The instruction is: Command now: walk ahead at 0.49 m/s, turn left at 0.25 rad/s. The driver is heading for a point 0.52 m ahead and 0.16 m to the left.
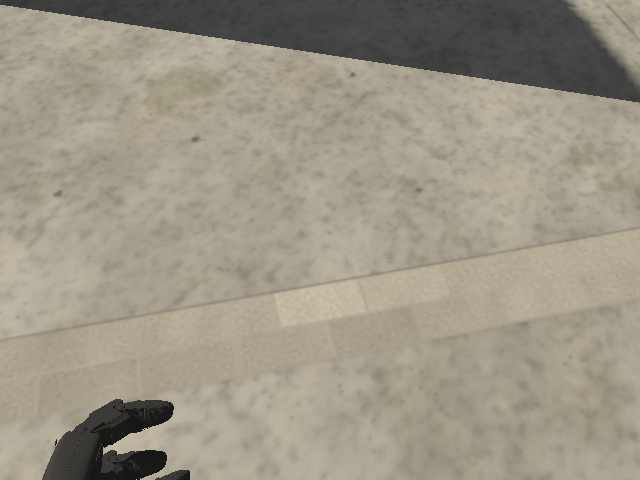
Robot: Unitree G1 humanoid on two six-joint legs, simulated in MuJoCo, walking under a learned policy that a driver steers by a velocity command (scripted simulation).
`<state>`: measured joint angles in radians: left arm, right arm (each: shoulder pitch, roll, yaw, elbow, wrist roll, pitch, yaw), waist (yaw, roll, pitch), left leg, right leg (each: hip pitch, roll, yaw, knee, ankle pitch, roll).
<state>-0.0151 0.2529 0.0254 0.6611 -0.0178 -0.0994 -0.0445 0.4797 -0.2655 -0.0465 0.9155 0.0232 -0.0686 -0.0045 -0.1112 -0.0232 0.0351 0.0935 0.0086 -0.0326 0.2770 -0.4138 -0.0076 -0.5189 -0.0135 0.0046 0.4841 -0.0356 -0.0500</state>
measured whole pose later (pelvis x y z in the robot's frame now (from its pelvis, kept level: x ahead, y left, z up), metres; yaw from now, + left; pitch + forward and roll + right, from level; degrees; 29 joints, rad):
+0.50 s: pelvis +0.18 +0.01 +0.00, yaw +16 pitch +2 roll -3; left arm 0.15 0.30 0.07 0.82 -0.01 -0.03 0.02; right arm 0.15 -0.30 -0.07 0.61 0.00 0.01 0.03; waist 0.02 0.01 0.06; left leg -0.46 0.03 0.03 0.58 -0.14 0.06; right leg -0.19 -0.07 -0.24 0.63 -0.41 0.02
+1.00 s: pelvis +0.30 +0.02 +0.01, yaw +33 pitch +2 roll +0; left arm 0.25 0.29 0.07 0.80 0.01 -0.09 -0.01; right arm 0.27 -0.31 -0.07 0.58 0.02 0.00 -0.01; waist 0.02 0.04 -0.05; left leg -0.52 -0.07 -0.12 0.96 -0.40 0.03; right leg -0.25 0.01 0.00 0.49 -0.29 -0.02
